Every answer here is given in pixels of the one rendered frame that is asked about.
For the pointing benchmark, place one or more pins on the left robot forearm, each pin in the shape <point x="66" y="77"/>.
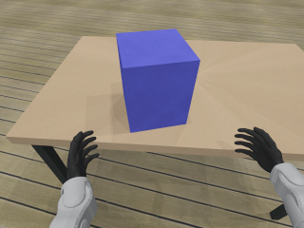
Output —
<point x="77" y="205"/>

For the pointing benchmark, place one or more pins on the left robot hand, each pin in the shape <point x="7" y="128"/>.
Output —
<point x="76" y="160"/>

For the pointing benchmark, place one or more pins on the table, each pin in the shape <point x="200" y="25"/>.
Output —
<point x="238" y="85"/>

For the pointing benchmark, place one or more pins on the carton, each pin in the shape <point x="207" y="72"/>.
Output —
<point x="159" y="72"/>

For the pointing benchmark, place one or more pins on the right robot forearm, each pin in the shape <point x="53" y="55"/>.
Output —
<point x="288" y="183"/>

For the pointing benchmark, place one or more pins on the right robot hand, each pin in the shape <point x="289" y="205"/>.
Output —
<point x="264" y="149"/>

